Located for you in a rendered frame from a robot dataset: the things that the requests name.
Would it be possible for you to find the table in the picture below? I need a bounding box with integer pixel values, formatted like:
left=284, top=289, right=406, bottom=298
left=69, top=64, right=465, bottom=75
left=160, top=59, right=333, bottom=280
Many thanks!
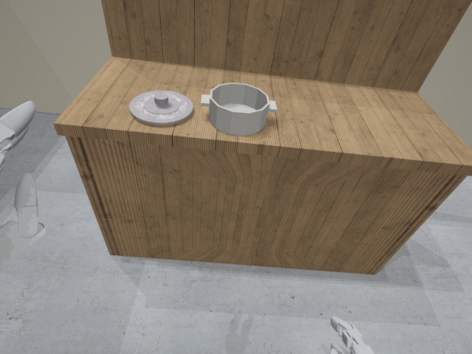
left=53, top=0, right=472, bottom=275

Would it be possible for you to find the lid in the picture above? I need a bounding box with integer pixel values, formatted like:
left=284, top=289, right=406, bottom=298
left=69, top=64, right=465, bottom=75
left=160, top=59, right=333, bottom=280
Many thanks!
left=129, top=91, right=193, bottom=125

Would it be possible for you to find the pot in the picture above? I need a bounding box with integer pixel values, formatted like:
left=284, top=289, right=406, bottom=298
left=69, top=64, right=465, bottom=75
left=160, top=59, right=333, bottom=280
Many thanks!
left=201, top=83, right=277, bottom=136

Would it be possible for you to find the robot left hand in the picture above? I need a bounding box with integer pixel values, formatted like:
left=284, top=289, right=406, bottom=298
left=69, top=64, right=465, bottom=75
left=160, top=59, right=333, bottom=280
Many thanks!
left=0, top=101, right=46, bottom=262

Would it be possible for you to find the knob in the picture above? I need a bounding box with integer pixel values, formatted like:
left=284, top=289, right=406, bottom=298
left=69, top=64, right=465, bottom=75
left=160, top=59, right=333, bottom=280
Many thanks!
left=154, top=93, right=168, bottom=105

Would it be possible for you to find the robot right hand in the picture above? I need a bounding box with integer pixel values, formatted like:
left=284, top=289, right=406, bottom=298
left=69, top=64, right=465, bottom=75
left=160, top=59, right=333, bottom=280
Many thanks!
left=330, top=316, right=374, bottom=354

